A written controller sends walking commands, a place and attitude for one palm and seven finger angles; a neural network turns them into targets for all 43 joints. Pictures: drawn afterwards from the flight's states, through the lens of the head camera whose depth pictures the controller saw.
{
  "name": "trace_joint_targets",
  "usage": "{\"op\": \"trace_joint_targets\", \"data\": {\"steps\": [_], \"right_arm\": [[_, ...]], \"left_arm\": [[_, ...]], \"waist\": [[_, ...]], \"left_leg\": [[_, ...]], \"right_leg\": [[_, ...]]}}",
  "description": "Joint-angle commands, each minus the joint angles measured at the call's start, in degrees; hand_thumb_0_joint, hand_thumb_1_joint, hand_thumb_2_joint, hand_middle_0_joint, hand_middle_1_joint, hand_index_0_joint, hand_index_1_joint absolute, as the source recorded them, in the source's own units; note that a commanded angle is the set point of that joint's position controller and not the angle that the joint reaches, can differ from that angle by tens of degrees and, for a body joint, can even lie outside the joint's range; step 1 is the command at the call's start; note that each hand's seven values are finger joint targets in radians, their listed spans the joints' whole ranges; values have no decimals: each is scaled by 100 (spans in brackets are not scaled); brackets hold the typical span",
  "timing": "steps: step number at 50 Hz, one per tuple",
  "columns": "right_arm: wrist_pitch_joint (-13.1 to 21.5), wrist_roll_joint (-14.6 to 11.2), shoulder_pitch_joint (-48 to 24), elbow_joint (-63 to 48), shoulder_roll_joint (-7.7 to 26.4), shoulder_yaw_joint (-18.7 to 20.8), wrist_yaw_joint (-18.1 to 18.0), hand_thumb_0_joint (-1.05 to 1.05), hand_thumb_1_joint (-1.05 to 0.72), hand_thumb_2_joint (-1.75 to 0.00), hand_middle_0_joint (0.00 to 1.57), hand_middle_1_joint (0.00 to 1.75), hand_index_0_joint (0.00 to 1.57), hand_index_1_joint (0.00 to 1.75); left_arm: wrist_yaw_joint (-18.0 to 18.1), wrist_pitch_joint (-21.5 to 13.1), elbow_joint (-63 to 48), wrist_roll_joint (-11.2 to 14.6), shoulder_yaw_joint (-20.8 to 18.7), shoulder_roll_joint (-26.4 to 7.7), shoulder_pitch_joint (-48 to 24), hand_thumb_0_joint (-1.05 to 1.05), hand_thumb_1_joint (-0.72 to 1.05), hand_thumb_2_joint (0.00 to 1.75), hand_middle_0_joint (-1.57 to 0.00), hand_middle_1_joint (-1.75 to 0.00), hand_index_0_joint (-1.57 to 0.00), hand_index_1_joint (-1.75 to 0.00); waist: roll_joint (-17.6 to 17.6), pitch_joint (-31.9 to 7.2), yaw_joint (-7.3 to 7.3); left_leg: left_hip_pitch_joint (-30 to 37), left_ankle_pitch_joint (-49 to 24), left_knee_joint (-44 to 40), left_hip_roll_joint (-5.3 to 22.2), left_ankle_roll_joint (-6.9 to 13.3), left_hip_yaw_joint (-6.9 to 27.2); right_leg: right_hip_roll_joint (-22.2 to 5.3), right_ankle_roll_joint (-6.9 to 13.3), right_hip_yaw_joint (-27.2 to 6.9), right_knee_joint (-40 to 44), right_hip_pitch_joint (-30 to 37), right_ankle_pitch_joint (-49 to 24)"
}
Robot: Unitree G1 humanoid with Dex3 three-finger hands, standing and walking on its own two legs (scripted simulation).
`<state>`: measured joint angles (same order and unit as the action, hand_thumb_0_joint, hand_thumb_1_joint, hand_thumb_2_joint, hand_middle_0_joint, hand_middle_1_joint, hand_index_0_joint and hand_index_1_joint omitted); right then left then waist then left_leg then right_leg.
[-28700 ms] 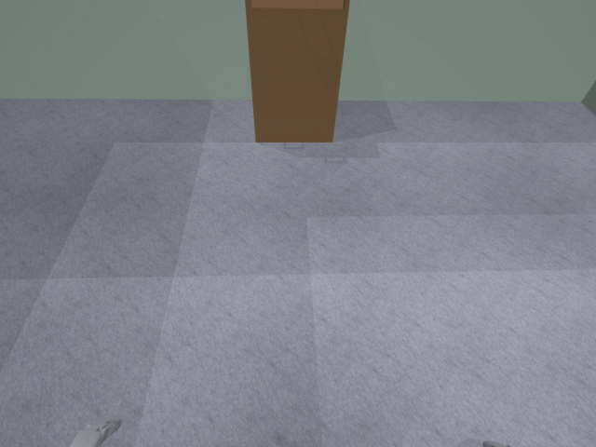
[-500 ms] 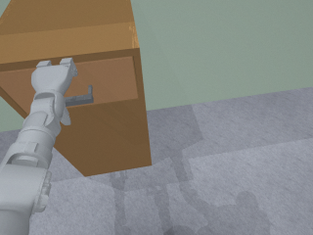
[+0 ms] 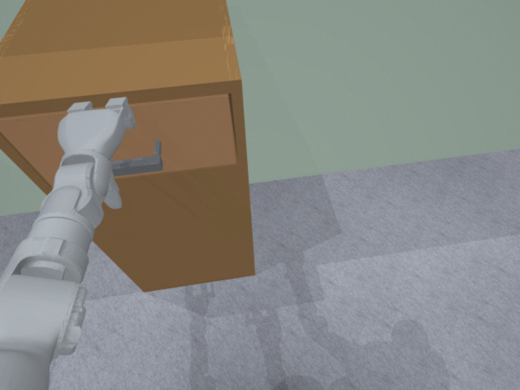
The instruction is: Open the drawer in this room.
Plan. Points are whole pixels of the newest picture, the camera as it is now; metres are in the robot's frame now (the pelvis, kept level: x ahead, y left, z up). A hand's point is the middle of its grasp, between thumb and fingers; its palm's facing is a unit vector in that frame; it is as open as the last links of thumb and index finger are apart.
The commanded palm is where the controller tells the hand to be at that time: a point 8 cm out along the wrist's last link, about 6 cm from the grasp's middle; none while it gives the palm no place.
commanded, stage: lower the fingers behind the handle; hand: left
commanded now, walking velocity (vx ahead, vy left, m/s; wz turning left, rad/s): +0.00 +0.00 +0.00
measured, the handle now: (130, 158) +0.51 +0.25 +0.03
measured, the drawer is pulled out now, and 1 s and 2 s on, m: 0.00 0.00 0.00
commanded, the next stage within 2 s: close the thumb around the handle in 1.56 s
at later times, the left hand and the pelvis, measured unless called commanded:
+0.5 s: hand (121, 172) +0.46 +0.25 +0.05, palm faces -0.02 +0.00 -1.00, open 13.9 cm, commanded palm +0.44 +0.24 +0.10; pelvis +0.00 +0.00 -0.01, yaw +0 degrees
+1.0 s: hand (131, 186) +0.46 +0.24 +0.01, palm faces -0.05 -0.02 -1.00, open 13.8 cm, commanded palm +0.44 +0.24 +0.07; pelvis +0.00 -0.01 -0.01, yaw +0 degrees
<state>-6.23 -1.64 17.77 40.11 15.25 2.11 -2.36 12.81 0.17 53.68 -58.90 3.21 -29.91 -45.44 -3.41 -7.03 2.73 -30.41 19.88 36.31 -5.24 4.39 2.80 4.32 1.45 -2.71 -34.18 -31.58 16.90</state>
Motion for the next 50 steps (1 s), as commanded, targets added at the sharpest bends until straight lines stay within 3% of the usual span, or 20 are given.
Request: {"op": "trace_joint_targets", "data": {"steps": [1,2,4,6,11,13,15,17,18,21,22,24,28,30,33,37,39,43,45,50], "right_arm": [[96,-31,393,-440,889,281,-82,0,-90,-90,20,30,20,30],[85,-31,353,-480,876,265,-92,0,-90,-90,20,30,20,30],[93,-36,325,-516,890,240,-114,0,-90,-90,20,30,20,30],[105,-1,334,-583,857,253,-145,0,-90,-90,20,30,20,30],[191,65,443,-569,794,310,-108,0,-90,-90,20,30,20,30],[229,108,480,-534,792,359,-54,0,-90,-90,20,30,20,30],[212,135,515,-465,817,356,-12,0,-90,-90,20,30,20,30],[223,114,524,-414,808,363,40,0,-90,-90,20,30,20,30],[224,106,529,-376,824,368,60,0,-90,-90,20,30,20,30],[208,102,573,-357,854,390,74,0,-90,-90,20,30,20,30],[194,87,558,-373,848,378,66,0,-90,-90,20,30,20,30],[183,75,555,-340,839,366,29,0,-90,-90,20,30,20,30],[180,76,549,-369,851,301,-67,0,-90,-90,20,30,20,30],[195,103,565,-378,854,287,-97,0,-90,-90,20,30,20,30],[220,119,564,-454,785,287,-78,0,-90,-90,20,30,20,30],[216,120,632,-448,813,330,-26,0,-90,-90,20,30,20,30],[237,105,652,-421,814,357,-18,0,-90,-90,20,30,20,30],[256,116,678,-359,849,376,-29,0,-90,-90,20,30,20,30],[254,156,687,-300,866,371,-40,0,-90,-90,20,30,20,30],[279,193,685,-252,840,381,13,0,-90,-90,20,30,20,30]], "left_arm": [[-58,189,-642,-9,-288,-1329,-2348,0,-50,30,-30,-120,-30,-120],[-111,206,-538,0,-166,-1154,-2221,0,-50,30,-30,-120,-30,-120],[-163,112,-544,3,-227,-1258,-2277,0,-50,30,-30,-120,-30,-120],[-142,-134,-993,-63,-338,-1446,-2554,0,-50,30,-30,-120,-30,-120],[206,-520,-1342,-172,-526,-1469,-2666,0,-50,30,-30,-120,-30,-120],[422,-511,-1386,-156,-713,-1491,-2432,0,-50,30,-30,-120,-30,-120],[584,-378,-1175,-162,-788,-1538,-2408,0,-50,30,-30,-120,-30,-120],[696,-176,-958,-152,-521,-1176,-2366,0,-50,30,-30,-120,-30,-120],[733,-81,-876,-180,-497,-1176,-2440,0,-50,30,-30,-120,-30,-120],[688,95,-838,-153,-427,-1139,-2523,0,-50,30,-30,-120,-30,-120],[641,136,-757,-157,-403,-1130,-2420,0,-50,30,-30,-120,-30,-120],[528,153,-662,-153,-172,-919,-2573,0,-50,30,-30,-120,-30,-120],[434,25,-462,-169,-444,-1335,-2477,0,-50,30,-30,-120,-30,-120],[455,-139,-610,-219,-642,-1618,-2615,0,-50,30,-30,-120,-30,-120],[548,-271,-627,-266,-619,-1466,-2177,0,-50,30,-30,-120,-30,-120],[635,-259,-473,-222,-604,-1334,-1783,0,-50,30,-30,-120,-30,-120],[663,-229,-481,-207,-413,-1130,-1950,0,-50,30,-30,-120,-30,-120],[753,-312,-642,-202,-557,-1333,-2201,0,-50,30,-30,-120,-30,-120],[828,-357,-719,-244,-727,-1571,-2363,0,-50,30,-30,-120,-30,-120],[1018,-320,-626,-340,-624,-1350,-2291,0,-50,30,-30,-120,-30,-120]], "waist": [[272,-2011,163],[358,-1841,173],[389,-1639,170],[73,-2029,115],[-351,-2202,99],[-393,-2510,20],[-320,-2540,35],[-219,-2411,108],[-163,-2335,142],[-7,-2628,173],[-20,-2584,163],[173,-2366,301],[274,-2085,270],[143,-2184,211],[-181,-2402,92],[-27,-2392,93],[112,-2327,231],[90,-2430,289],[-52,-2519,266],[-445,-2651,252]], "left_leg": [[1260,-3006,-187,397,-317,6],[1151,-2766,-216,375,-280,-21],[955,-2394,-266,363,-233,-41],[1097,-2559,-207,347,-226,-42],[1377,-3162,-4,427,-397,114],[1559,-3515,112,453,-448,121],[1458,-3680,167,455,-505,133],[1330,-3476,191,459,-483,104],[1277,-3365,174,466,-489,117],[1281,-3292,195,436,-414,43],[1229,-3221,192,409,-392,36],[1099,-2917,162,403,-329,25],[674,-2346,102,343,-204,-44],[544,-2354,110,328,-201,-46],[657,-2669,209,335,-251,-74],[555,-2766,306,360,-274,-94],[508,-2590,337,363,-247,-102],[526,-2489,396,351,-212,-80],[482,-2611,447,347,-229,-71],[695,-3011,607,376,-346,-4]], "right_leg": [[-113,92,212,215,957,-1874],[-114,90,217,248,928,-1780],[-136,97,187,283,901,-1630],[-152,115,116,207,1021,-1753],[-72,158,220,-19,497,-1585],[-48,152,235,-103,454,-1676],[-23,161,273,-163,438,-1728],[-19,139,302,-182,322,-1674],[-18,139,310,-168,280,-1624],[-39,104,238,-129,550,-1834],[-37,113,220,-118,612,-1869],[-53,90,215,-62,563,-1811],[-90,89,128,-10,700,-1732],[-109,117,95,-66,817,-1812],[-83,132,122,-216,737,-1911],[-57,113,126,-264,665,-1969],[-61,89,125,-244,561,-1930],[-64,81,87,-266,517,-1914],[-67,101,84,-345,508,-2003],[-22,136,180,-504,97,-1881]]}}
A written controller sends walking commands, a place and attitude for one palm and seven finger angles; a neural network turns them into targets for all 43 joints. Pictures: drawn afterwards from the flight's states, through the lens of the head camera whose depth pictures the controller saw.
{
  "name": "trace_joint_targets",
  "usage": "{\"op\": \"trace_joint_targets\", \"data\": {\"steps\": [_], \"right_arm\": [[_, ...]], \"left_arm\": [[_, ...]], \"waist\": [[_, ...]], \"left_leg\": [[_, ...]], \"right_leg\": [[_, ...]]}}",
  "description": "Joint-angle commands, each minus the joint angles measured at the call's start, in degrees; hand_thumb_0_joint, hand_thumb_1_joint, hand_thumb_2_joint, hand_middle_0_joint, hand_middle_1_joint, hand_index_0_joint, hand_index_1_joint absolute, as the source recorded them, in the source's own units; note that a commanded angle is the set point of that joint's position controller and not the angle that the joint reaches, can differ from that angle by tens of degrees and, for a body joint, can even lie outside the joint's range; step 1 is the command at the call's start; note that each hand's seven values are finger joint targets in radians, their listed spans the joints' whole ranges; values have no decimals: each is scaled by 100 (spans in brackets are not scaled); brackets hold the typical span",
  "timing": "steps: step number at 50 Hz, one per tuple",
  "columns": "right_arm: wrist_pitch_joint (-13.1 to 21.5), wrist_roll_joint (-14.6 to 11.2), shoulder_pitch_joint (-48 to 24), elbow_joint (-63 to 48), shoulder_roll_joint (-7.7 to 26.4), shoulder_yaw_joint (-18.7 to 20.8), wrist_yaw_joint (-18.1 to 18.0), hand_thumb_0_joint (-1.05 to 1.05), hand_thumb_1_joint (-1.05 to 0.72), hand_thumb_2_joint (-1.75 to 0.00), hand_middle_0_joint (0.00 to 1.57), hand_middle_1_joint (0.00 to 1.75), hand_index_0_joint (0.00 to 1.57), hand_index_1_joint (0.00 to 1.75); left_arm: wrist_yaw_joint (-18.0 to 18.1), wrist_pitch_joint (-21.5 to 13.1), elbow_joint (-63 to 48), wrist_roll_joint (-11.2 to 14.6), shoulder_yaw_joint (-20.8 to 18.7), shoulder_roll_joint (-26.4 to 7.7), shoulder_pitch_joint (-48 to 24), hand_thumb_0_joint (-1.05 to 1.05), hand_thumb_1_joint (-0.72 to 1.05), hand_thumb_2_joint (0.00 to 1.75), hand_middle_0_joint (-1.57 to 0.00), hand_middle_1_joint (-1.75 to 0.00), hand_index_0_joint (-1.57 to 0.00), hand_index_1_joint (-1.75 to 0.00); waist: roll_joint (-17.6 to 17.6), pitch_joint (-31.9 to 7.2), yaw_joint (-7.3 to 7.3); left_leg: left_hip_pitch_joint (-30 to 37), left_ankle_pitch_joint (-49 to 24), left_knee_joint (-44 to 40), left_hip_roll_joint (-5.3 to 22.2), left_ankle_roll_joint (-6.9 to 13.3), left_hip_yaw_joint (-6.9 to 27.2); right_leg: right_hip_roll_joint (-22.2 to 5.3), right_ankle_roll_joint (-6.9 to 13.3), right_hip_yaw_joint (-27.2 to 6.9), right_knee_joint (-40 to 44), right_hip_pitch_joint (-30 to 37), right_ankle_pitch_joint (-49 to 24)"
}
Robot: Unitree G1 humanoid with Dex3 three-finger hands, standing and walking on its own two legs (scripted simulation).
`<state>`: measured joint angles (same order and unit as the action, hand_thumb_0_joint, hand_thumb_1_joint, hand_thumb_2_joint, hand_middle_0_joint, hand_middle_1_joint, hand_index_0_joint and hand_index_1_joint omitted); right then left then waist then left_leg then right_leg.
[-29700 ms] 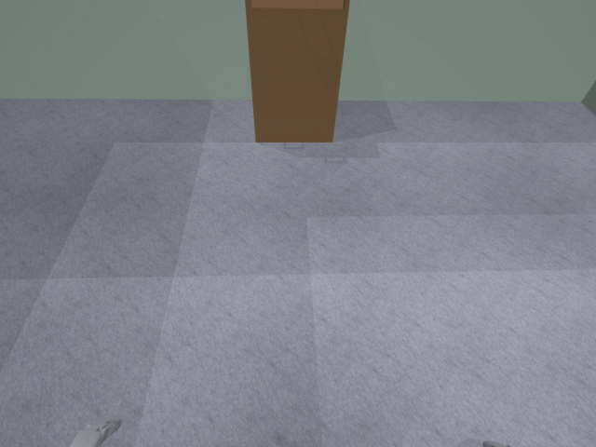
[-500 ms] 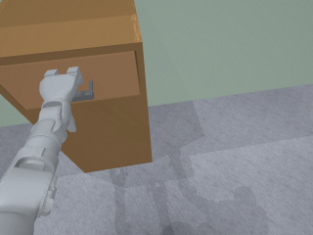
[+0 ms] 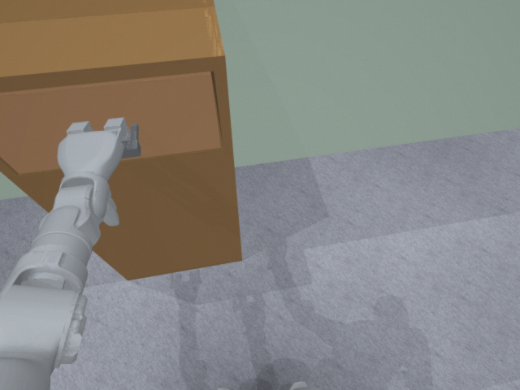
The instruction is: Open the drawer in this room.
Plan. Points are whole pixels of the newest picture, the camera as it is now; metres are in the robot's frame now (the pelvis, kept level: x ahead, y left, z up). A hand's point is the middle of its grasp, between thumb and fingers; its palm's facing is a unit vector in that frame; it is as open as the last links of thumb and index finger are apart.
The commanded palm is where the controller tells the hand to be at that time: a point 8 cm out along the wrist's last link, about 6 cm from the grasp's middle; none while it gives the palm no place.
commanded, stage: lower the fingers behind the handle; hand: left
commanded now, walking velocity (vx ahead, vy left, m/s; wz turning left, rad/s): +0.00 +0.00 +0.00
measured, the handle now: (104, 142) +0.51 +0.26 +0.04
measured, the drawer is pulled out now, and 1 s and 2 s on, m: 0.00 0.00 0.03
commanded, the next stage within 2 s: close the thumb around the handle in 0.56 s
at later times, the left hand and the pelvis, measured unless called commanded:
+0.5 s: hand (108, 173) +0.46 +0.25 +0.02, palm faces -0.06 -0.01 -1.00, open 13.9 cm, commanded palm +0.44 +0.25 +0.07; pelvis +0.00 +0.01 +0.00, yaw +0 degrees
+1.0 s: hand (106, 173) +0.46 +0.26 +0.02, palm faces -0.05 -0.02 -1.00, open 10.6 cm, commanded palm +0.44 +0.25 +0.07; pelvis +0.00 +0.01 +0.00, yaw -1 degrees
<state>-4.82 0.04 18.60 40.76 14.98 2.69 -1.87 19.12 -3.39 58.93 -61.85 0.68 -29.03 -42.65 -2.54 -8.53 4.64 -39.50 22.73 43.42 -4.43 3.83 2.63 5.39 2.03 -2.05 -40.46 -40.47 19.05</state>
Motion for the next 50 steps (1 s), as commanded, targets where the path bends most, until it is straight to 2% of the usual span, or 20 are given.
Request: {"op": "trace_joint_targets", "data": {"steps": [1,3,6,9,11,12,13,15,22,26,28,31,33,35,38,41,42,46,47,50], "right_arm": [[139,21,650,-293,857,325,-17,0,-90,-90,20,30,20,30],[126,17,643,-278,885,312,4,0,-90,-90,20,30,20,30],[120,14,704,-316,890,305,7,0,-90,-90,20,30,20,30],[99,8,686,-316,927,268,-17,0,-90,-90,20,30,20,30],[100,19,701,-319,904,284,-46,0,-90,-90,20,30,20,30],[91,12,691,-302,904,279,-44,0,-90,-90,20,30,20,30],[97,8,675,-320,893,272,-43,0,-90,-90,20,30,20,30],[81,6,662,-316,914,255,-50,0,-90,-90,20,30,20,30],[109,-4,725,-335,892,288,-45,0,-90,-90,20,30,20,30],[100,7,751,-314,916,285,-49,0,-90,-90,20,30,20,30],[108,1,710,-337,900,287,-36,0,-90,-90,20,30,20,30],[102,14,730,-296,918,300,-8,0,-90,-90,20,30,20,30],[90,10,698,-320,915,291,-8,0,-90,-90,20,30,20,30],[96,28,684,-337,912,307,2,0,-90,-90,20,30,20,30],[73,8,666,-330,926,289,-10,0,-90,-90,20,30,20,30],[72,-11,677,-330,930,255,-37,0,-90,-90,20,30,20,30],[82,-7,667,-330,916,261,-41,0,-90,-90,20,30,20,30],[80,-6,697,-337,926,266,-49,0,-90,-90,20,30,20,30],[83,4,692,-369,901,278,-42,0,-90,-90,20,30,20,30],[56,19,665,-356,918,278,-42,0,-90,-90,20,30,20,30]], "left_arm": [[413,77,-1054,-37,-291,-1327,-2550,0,-50,30,-30,-120,-30,-120],[426,208,-752,-3,-322,-1335,-2368,0,-50,30,-30,-120,-30,-120],[402,305,-723,29,-219,-1235,-2523,0,-50,30,-30,-120,-30,-120],[366,342,-652,29,-373,-1497,-2525,0,-50,30,-30,-120,-30,-120],[365,294,-814,-5,-316,-1496,-2751,0,-50,30,-30,-120,-30,-120],[354,318,-709,-1,-419,-1550,-2476,0,-50,30,-30,-120,-30,-120],[328,331,-696,14,-248,-1355,-2503,0,-50,30,-30,-120,-30,-120],[275,329,-585,40,-350,-1488,-2439,0,-50,30,-30,-120,-30,-120],[256,165,-806,19,-254,-1313,-2400,0,-50,30,-30,-120,-30,-120],[308,157,-757,46,-409,-1514,-2420,0,-50,30,-30,-120,-30,-120],[340,170,-833,25,-274,-1343,-2461,0,-50,30,-30,-120,-30,-120],[385,198,-860,11,-360,-1443,-2494,0,-50,30,-30,-120,-30,-120],[387,241,-864,17,-284,-1355,-2515,0,-50,30,-30,-120,-30,-120],[382,247,-919,46,-265,-1274,-2493,0,-39,35,-31,-121,-31,-121],[362,297,-785,51,-426,-1491,-2314,0,-22,42,-32,-123,-32,-123],[324,304,-733,31,-364,-1536,-2470,0,-5,49,-33,-125,-33,-125],[311,316,-698,33,-245,-1380,-2479,0,0,52,-34,-125,-34,-125],[266,238,-845,39,-403,-1589,-2484,0,23,61,-35,-128,-35,-128],[251,228,-818,59,-261,-1351,-2359,0,28,64,-36,-128,-36,-128],[240,172,-917,62,-406,-1511,-2317,0,45,71,-37,-130,-37,-130]], "waist": [[-549,-2486,78],[-330,-2310,81],[-107,-2494,135],[-20,-2373,126],[-79,-2570,179],[-132,-2546,69],[-166,-2413,142],[-38,-2272,121],[-336,-2348,82],[-58,-2356,107],[-217,-2296,106],[-373,-2433,89],[-272,-2331,113],[-340,-2466,95],[-147,-2360,38],[-109,-2255,91],[-146,-2196,145],[-267,-2424,63],[-268,-2426,79],[-277,-2468,46]], "left_leg": [[1648,-3315,-80,316,-313,24],[1441,-3072,-72,309,-289,-14],[1325,-2969,-63,300,-234,-13],[1151,-2726,-78,288,-194,-34],[1226,-2778,-67,285,-181,-28],[1233,-2836,-79,281,-198,-36],[1226,-2786,-82,287,-199,-48],[1084,-2667,-102,281,-173,-53],[1438,-2897,-92,340,-263,33],[1247,-2823,-73,334,-240,32],[1310,-2798,-96,330,-256,38],[1483,-3034,-52,353,-303,51],[1403,-2956,-71,351,-300,44],[1502,-3113,-57,347,-300,38],[1387,-2958,-94,348,-282,24],[1176,-2651,-143,320,-228,2],[1200,-2631,-137,315,-213,-16],[1380,-2875,-118,339,-261,27],[1455,-2988,-89,333,-255,12],[1464,-3147,-58,348,-291,30]], "right_leg": [[-124,68,152,105,877,-2014],[-112,55,155,115,875,-1959],[-128,31,139,94,1027,-2057],[-137,23,107,101,1081,-2024],[-155,10,69,94,1150,-2103],[-152,27,86,79,1168,-2091],[-146,21,104,108,1082,-2048],[-147,28,72,155,1134,-2026],[-118,52,151,104,833,-1804],[-130,32,142,82,932,-1867],[-119,51,158,90,847,-1795],[-111,58,175,60,786,-1831],[-105,53,183,78,796,-1803],[-111,61,173,94,855,-1900],[-114,44,171,96,943,-1851],[-137,42,139,128,1006,-1810],[-133,42,135,145,962,-1820],[-134,47,142,95,969,-1876],[-124,45,142,112,957,-1927],[-116,54,139,86,964,-1989]]}}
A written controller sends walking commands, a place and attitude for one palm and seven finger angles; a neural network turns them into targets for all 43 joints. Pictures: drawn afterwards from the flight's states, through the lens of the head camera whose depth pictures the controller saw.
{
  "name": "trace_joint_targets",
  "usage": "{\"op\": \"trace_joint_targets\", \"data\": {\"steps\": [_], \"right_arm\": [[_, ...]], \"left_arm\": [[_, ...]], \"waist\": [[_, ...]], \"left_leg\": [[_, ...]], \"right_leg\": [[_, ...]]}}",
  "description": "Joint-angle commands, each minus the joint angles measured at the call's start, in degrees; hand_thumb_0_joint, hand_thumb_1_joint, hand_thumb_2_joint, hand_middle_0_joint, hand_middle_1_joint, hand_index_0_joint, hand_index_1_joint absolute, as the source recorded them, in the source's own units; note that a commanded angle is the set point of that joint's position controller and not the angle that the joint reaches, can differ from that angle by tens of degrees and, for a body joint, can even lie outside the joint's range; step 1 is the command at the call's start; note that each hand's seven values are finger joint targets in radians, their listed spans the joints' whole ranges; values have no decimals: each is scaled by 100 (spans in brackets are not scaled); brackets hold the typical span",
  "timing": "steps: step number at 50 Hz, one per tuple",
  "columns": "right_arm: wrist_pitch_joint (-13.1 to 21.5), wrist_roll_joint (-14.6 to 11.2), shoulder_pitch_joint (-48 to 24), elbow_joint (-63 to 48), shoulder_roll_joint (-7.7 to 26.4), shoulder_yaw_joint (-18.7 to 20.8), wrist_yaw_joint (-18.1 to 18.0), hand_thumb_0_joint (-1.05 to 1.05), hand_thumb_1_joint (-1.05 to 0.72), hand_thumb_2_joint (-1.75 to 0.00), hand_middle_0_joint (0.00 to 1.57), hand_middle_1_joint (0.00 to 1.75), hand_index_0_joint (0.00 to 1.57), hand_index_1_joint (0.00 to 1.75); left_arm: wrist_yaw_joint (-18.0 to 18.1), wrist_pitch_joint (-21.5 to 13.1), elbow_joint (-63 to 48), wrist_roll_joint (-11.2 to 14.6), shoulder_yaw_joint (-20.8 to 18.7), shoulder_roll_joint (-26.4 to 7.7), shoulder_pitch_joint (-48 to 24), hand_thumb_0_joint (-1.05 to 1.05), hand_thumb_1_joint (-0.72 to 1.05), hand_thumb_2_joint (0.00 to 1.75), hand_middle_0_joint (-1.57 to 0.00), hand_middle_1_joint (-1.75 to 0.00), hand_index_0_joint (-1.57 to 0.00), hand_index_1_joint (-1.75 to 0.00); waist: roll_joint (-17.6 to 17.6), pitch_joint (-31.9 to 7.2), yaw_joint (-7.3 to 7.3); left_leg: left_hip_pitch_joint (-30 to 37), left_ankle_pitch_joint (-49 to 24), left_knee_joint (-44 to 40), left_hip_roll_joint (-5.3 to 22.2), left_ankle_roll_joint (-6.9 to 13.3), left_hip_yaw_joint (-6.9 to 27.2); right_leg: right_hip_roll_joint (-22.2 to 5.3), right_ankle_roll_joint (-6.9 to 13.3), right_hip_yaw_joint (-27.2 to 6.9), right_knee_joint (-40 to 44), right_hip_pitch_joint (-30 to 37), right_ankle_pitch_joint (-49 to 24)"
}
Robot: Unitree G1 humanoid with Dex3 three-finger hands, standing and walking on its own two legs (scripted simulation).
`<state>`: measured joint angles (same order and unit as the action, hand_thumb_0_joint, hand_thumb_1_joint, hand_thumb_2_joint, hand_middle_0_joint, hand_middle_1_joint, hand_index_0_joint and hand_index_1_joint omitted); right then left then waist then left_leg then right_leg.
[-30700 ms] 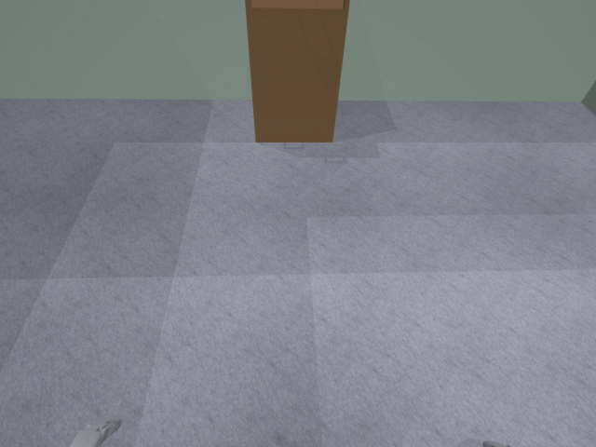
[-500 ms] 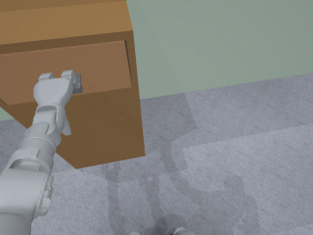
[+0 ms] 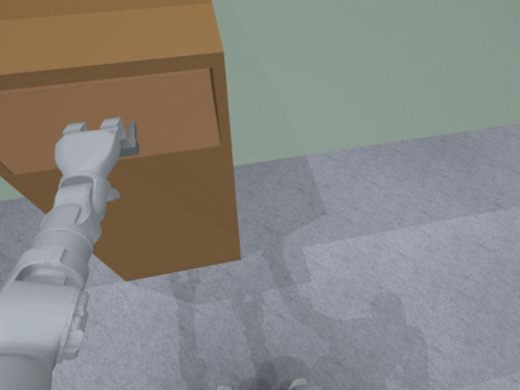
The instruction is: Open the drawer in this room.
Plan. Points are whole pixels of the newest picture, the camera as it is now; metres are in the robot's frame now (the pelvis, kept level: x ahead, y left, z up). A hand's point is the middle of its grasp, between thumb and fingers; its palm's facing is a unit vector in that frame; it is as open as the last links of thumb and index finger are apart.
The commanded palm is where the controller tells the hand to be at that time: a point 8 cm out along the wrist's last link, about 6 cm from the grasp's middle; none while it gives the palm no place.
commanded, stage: close the thumb around the handle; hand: left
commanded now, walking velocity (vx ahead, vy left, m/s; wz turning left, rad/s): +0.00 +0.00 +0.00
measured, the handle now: (102, 141) +0.51 +0.26 +0.05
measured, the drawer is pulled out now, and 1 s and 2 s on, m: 0.00 0.03 0.13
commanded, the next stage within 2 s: pull the drawer open in 0.36 s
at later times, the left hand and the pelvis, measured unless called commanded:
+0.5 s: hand (103, 173) +0.46 +0.26 +0.02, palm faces -0.04 -0.02 -1.00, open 5.2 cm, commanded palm +0.43 +0.25 +0.08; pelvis +0.00 +0.00 +0.00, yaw +0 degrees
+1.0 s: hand (103, 189) +0.43 +0.25 +0.02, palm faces +0.00 -0.06 -1.00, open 5.2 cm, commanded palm +0.38 +0.25 +0.08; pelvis +0.03 +0.01 +0.01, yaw -1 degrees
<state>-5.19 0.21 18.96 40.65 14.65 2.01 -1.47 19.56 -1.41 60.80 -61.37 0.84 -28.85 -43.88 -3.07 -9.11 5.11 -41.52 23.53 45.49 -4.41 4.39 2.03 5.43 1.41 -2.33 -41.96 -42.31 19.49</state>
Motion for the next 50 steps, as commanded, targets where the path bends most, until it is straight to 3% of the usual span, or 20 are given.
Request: {"op": "trace_joint_targets", "data": {"steps": [1,2,3,5,8,11,12,15,20,21,22,23,25,28,30,33,35,40,47,50], "right_arm": [[97,-5,660,-349,932,348,-81,0,-90,-90,20,30,20,30],[100,-15,656,-334,926,354,-71,0,-90,-90,20,30,20,30],[99,-21,642,-340,952,339,-71,0,-90,-90,20,30,20,30],[88,-4,638,-331,974,342,-89,0,-90,-90,20,30,20,30],[105,-19,652,-341,945,354,-76,0,-90,-90,20,30,20,30],[100,-3,702,-318,952,374,-63,0,-90,-90,20,30,20,30],[90,-2,702,-317,954,382,-56,0,-90,-90,20,30,20,30],[89,1,666,-330,927,388,-37,0,-90,-90,20,30,20,30],[76,17,626,-334,947,388,-40,0,-90,-90,20,30,20,30],[81,-1,648,-337,914,392,-40,0,-90,-90,20,30,20,30],[88,-3,657,-321,902,402,-26,0,-90,-90,20,30,20,30],[80,-7,624,-311,932,391,-24,0,-90,-90,20,30,20,30],[57,-2,592,-357,935,381,-27,0,-90,-90,20,30,20,30],[70,-23,528,-433,901,394,-13,0,-90,-90,20,30,20,30],[42,-15,494,-465,904,404,0,0,-90,-90,20,30,20,30],[49,-59,398,-536,873,415,25,0,-90,-90,20,30,20,30],[26,-62,314,-584,898,420,36,0,-90,-90,20,30,20,30],[30,-92,107,-695,872,419,66,0,-90,-90,20,30,20,30],[33,-107,-165,-805,831,391,60,0,-90,-90,20,30,20,30],[39,-110,-312,-879,833,369,63,0,-90,-90,20,30,20,30]], "left_arm": [[204,-33,-1060,14,-297,-1377,-2192,0,51,73,-37,-131,-37,-131],[200,-16,-935,27,-254,-1278,-2060,0,56,76,-38,-131,-38,-131],[201,-18,-944,31,-383,-1447,-2031,0,62,78,-38,-132,-38,-132],[224,-35,-1050,9,-477,-1626,-2260,0,73,83,-39,-133,-39,-133],[239,-16,-1034,2,-312,-1397,-2187,0,90,90,-40,-135,-40,-135],[249,-30,-1151,16,-316,-1414,-2381,0,90,90,-40,-135,-40,-135],[253,-15,-1095,21,-441,-1487,-2132,0,90,90,-40,-135,-40,-135],[224,-4,-1137,51,-247,-1199,-2176,0,90,90,-40,-135,-40,-135],[258,-7,-1252,24,-404,-1385,-2103,0,90,90,-40,-135,-40,-135],[261,-21,-1333,14,-226,-1215,-2223,0,90,90,-40,-135,-40,-135],[252,-8,-1242,43,-186,-1079,-2081,0,90,90,-40,-135,-40,-135],[250,6,-1156,50,-345,-1265,-1938,0,90,90,-40,-135,-40,-135],[215,17,-1116,77,-371,-1269,-1755,0,90,90,-40,-135,-40,-135],[189,-5,-1367,99,-271,-1082,-1471,0,90,90,-40,-135,-40,-135],[165,-20,-1577,128,-394,-1160,-1185,0,90,90,-40,-135,-40,-135],[132,26,-1802,191,-168,-777,-737,0,90,90,-40,-135,-40,-135],[133,67,-2020,220,-417,-1022,-358,0,90,90,-40,-135,-40,-135],[122,243,-2620,281,-241,-729,196,0,90,90,-40,-135,-40,-135],[135,562,-3218,305,-412,-735,1089,0,90,90,-40,-135,-40,-135],[110,677,-3618,303,-208,-538,1084,0,90,90,-40,-135,-40,-135]], "waist": [[-219,-2328,25],[-50,-2173,55],[-5,-2104,-2],[-94,-2268,13],[-187,-2248,22],[-238,-2441,65],[-214,-2470,-42],[-250,-2400,19],[-257,-2505,-56],[-346,-2477,23],[-309,-2369,4],[-174,-2301,-37],[-42,-2348,-86],[-201,-2402,-169],[-218,-2640,-268],[-91,-2348,-251],[-41,-2438,-362],[-81,-2242,-380],[50,-2090,-522],[6,-2018,-489]], "left_leg": [[1647,-3198,-273,349,-334,77],[1555,-3061,-279,343,-312,66],[1416,-2950,-308,338,-297,59],[1474,-2986,-299,336,-308,79],[1574,-3074,-280,344,-331,74],[1734,-3276,-239,369,-366,115],[1761,-3416,-238,370,-380,117],[1800,-3468,-239,379,-389,123],[1840,-3565,-237,381,-384,110],[1926,-3640,-230,396,-414,145],[1931,-3640,-241,402,-413,144],[1815,-3477,-259,396,-395,120],[1713,-3439,-301,377,-366,111],[1861,-3562,-331,392,-363,79],[2012,-4037,-299,415,-404,109],[2066,-4137,-345,466,-400,130],[2043,-4296,-367,458,-392,113],[2147,-4547,-418,477,-392,120],[2260,-4744,-502,492,-417,121],[2387,-4818,-538,519,-453,182]], "right_leg": [[-124,105,176,248,1111,-2017],[-119,97,178,283,1096,-1978],[-128,100,169,276,1153,-1967],[-136,118,155,244,1178,-1990],[-124,110,182,242,1058,-1944],[-120,100,189,212,1028,-1999],[-116,110,196,189,1094,-2040],[-112,113,216,237,1028,-2009],[-110,116,185,227,1127,-2110],[-109,104,199,217,1036,-2094],[-99,106,223,240,1002,-2046],[-104,101,209,257,1060,-2013],[-106,114,191,260,1246,-2096],[-113,108,182,283,1296,-2147],[-113,117,162,249,1441,-2360],[-109,91,200,312,1381,-2335],[-119,106,130,321,1615,-2540],[-140,97,133,363,1709,-2703],[-179,77,145,391,1928,-2841],[-183,85,169,411,1871,-2738]]}}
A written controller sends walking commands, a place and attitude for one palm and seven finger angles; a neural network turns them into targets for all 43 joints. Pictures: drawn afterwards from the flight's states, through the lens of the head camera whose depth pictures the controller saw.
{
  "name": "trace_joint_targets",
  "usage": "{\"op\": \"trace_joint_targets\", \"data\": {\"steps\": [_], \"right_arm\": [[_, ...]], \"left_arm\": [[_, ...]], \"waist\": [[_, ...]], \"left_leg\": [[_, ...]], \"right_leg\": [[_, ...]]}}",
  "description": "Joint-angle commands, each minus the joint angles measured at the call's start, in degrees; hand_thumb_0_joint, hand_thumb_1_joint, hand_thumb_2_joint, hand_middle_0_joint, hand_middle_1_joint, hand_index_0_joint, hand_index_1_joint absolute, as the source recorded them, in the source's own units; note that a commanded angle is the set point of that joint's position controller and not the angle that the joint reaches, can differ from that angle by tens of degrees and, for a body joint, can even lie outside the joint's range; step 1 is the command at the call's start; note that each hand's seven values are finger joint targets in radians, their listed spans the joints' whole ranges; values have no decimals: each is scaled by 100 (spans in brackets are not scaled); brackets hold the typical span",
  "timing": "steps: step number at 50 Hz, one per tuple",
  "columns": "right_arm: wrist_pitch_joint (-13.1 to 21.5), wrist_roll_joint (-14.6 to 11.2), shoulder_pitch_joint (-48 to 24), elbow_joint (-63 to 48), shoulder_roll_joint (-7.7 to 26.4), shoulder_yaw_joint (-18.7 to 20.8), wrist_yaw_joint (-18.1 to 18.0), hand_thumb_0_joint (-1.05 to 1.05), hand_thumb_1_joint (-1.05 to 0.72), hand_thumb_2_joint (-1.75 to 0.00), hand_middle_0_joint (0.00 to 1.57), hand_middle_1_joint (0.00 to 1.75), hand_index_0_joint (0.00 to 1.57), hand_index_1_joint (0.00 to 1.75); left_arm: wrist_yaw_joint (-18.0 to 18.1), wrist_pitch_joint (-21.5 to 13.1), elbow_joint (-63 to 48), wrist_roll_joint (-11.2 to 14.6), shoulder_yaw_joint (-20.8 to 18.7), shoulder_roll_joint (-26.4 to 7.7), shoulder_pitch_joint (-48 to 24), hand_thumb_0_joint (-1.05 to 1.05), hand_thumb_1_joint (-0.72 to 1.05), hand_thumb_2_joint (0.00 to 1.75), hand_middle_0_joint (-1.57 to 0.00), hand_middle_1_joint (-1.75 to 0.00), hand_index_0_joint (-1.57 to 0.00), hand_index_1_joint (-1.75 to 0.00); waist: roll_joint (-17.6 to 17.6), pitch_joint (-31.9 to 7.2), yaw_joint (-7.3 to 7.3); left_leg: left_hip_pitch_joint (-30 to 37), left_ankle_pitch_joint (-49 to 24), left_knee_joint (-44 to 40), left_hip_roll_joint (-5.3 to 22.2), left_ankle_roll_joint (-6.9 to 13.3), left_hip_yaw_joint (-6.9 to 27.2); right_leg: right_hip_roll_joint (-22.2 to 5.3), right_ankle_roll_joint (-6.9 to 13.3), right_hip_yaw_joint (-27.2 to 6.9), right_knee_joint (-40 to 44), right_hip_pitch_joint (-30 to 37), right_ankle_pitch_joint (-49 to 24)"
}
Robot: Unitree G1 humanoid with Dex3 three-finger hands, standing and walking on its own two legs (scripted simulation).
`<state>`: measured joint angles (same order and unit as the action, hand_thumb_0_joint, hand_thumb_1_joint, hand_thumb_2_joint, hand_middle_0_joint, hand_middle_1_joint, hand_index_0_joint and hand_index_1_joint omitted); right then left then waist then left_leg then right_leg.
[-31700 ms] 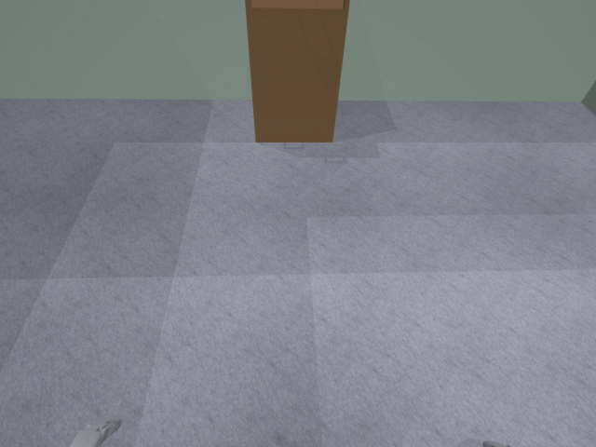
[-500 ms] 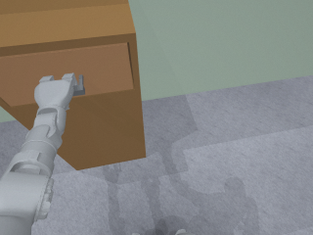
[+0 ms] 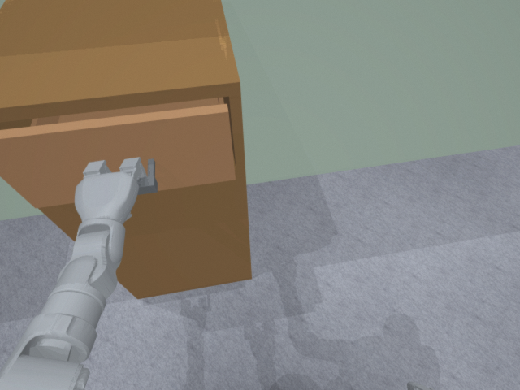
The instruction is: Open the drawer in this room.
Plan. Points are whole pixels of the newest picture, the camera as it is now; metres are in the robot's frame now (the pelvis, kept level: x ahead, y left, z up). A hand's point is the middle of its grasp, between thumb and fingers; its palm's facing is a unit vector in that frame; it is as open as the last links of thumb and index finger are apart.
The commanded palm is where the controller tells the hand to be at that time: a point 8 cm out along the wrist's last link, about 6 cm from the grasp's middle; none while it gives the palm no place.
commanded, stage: pull the drawer open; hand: left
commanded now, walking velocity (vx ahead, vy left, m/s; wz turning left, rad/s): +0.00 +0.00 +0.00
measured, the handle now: (121, 179) +0.45 +0.25 +0.04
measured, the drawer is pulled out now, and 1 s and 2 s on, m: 0.03 0.13 0.25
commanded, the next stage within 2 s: none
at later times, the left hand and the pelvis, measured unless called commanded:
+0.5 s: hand (121, 217) +0.39 +0.24 +0.01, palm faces -0.05 -0.03 -1.00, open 5.3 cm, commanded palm +0.35 +0.24 +0.07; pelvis -0.02 -0.01 +0.00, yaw +2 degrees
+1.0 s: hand (120, 272) +0.29 +0.22 +0.01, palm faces +0.04 -0.09 -1.00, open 5.6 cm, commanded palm +0.24 +0.23 +0.07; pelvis -0.02 -0.01 +0.01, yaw +0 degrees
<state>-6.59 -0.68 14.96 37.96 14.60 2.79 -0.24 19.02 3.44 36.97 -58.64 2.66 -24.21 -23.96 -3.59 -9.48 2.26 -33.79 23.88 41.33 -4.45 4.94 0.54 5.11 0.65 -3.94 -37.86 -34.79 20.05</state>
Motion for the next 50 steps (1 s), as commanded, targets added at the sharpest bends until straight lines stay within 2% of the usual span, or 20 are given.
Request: {"op": "trace_joint_targets", "data": {"steps": [1,4,6,7,9,11,13,19,20,23,26,27,29,35,37,40,43,46,47,50], "right_arm": [[182,-22,56,-620,818,289,-61,0,-90,-90,20,30,20,30],[206,-5,-71,-690,777,276,-39,0,-90,-90,20,30,20,30],[153,0,89,-405,873,229,-160,0,-90,-90,20,30,20,30],[158,14,107,-412,823,223,-193,0,-90,-90,20,30,20,30],[147,6,72,-435,800,211,-235,0,-90,-90,20,30,20,30],[143,19,126,-415,777,238,-238,0,-90,-90,20,30,20,30],[126,36,207,-339,780,259,-245,0,-90,-90,20,30,20,30],[140,35,229,-350,741,220,-295,0,-90,-90,20,30,20,30],[146,38,255,-338,770,228,-305,0,-90,-90,20,30,20,30],[174,41,301,-327,749,220,-325,0,-90,-90,20,30,20,30],[204,35,286,-422,723,260,-279,0,-90,-90,20,30,20,30],[224,26,233,-482,712,271,-256,0,-90,-90,20,30,20,30],[250,-14,161,-545,698,279,-207,0,-90,-90,20,30,20,30],[353,-55,-204,-723,770,298,-113,0,-90,-90,20,30,20,30],[398,-74,-311,-735,761,295,-88,0,-90,-90,20,30,20,30],[427,-75,-520,-768,780,273,-81,0,-90,-90,20,30,20,30],[475,-70,-672,-809,746,249,-76,0,-90,-90,20,30,20,30],[465,-40,-848,-858,692,197,-58,0,-90,-90,20,30,20,30],[472,-40,-920,-900,673,177,-51,0,-90,-90,20,30,20,30],[462,-19,-1095,-924,664,146,-46,0,-90,-90,20,30,20,30]], "left_arm": [[166,227,-1350,5,-361,-964,-820,0,90,90,-40,-135,-40,-135],[147,361,-1715,43,-287,-787,-382,0,90,90,-40,-135,-40,-135],[196,395,-1029,-98,-353,-1223,-2112,0,90,90,-40,-135,-40,-135],[195,402,-746,-173,-313,-1145,-2068,0,90,90,-40,-135,-40,-135],[213,395,-625,-239,-392,-1261,-2038,0,90,90,-40,-135,-40,-135],[208,353,-830,-260,-231,-1149,-2501,0,90,90,-40,-135,-40,-135],[171,316,-648,-184,-337,-1230,-2587,0,90,90,-40,-135,-40,-135],[103,-33,-109,-132,-167,-1009,-2860,0,90,90,-40,-135,-40,-135],[121,-119,-51,-150,-368,-1241,-2912,0,90,90,-40,-135,-40,-135],[178,-305,223,-201,-412,-1342,-2991,0,90,90,-40,-135,-40,-135],[247,-471,17,-216,-558,-1368,-2343,0,90,90,-40,-135,-40,-135],[271,-507,-235,-187,-510,-1276,-2128,0,90,90,-40,-135,-40,-135],[299,-482,-409,-90,-508,-1121,-1418,0,90,90,-40,-135,-40,-135],[383,-264,-1688,157,-652,-1090,1,0,90,90,-40,-135,-40,-135],[413,-108,-1943,202,-556,-900,469,0,90,90,-40,-135,-40,-135],[480,128,-2295,200,-757,-1039,952,0,90,90,-40,-135,-40,-135],[489,320,-2746,175,-445,-705,1115,0,90,90,-40,-135,-40,-135],[504,478,-3094,147,-630,-838,1803,0,90,90,-40,-135,-40,-135],[477,520,-3257,149,-394,-588,1852,0,90,90,-40,-135,-40,-135],[444,580,-3547,117,-441,-611,2084,0,90,90,-40,-135,-40,-135]], "waist": [[-52,-2007,-233],[-40,-2052,-291],[213,-1476,107],[207,-1360,56],[128,-1569,-56],[-294,-2055,-60],[-318,-2191,-54],[226,-1868,25],[327,-1909,0],[268,-1908,-9],[104,-2304,-234],[-86,-2337,-274],[-17,-2293,-343],[68,-2137,-444],[81,-1848,-412],[148,-1633,-470],[51,-1493,-416],[-81,-1512,-570],[-49,-1394,-516],[121,-1390,-540]], "left_leg": [[1733,-4997,-124,549,-547,388],[1950,-5349,-87,581,-593,446],[1531,-4332,-109,520,-560,397],[1374,-3964,-156,463,-535,326],[1418,-3841,-206,411,-536,280],[1939,-4889,-79,485,-646,420],[2172,-5262,13,541,-728,506],[1408,-3875,-74,374,-516,301],[1324,-3807,-98,386,-510,322],[1051,-3303,-77,312,-436,221],[1091,-3366,-119,313,-426,187],[1156,-3474,-122,315,-431,169],[1119,-3524,-163,333,-416,148],[1080,-3663,-352,372,-395,171],[1130,-3536,-412,383,-391,152],[1121,-3385,-537,403,-417,182],[1395,-3470,-554,428,-460,215],[1542,-3777,-583,430,-539,246],[1603,-3821,-570,439,-550,268],[1709,-3935,-571,449,-570,295]], "right_leg": [[-158,156,354,-39,1059,-2733],[-174,138,379,-40,1075,-2803],[-150,129,429,22,677,-2371],[-152,156,452,39,670,-2167],[-161,203,437,47,849,-2186],[-180,213,439,-94,734,-2486],[-159,195,474,-133,554,-2353],[-183,199,415,-21,800,-2269],[-181,206,398,-30,864,-2242],[-190,206,330,-47,892,-2198],[-185,233,254,-70,1182,-2284],[-178,242,230,-56,1212,-2365],[-172,238,216,-21,1344,-2435],[-182,223,108,79,1733,-2693],[-185,197,131,141,1655,-2610],[-176,213,145,202,1704,-2367],[-180,202,208,217,1533,-2248],[-186,228,205,180,1644,-2331],[-189,217,248,187,1549,-2327],[-187,222,195,205,1600,-2379]]}}
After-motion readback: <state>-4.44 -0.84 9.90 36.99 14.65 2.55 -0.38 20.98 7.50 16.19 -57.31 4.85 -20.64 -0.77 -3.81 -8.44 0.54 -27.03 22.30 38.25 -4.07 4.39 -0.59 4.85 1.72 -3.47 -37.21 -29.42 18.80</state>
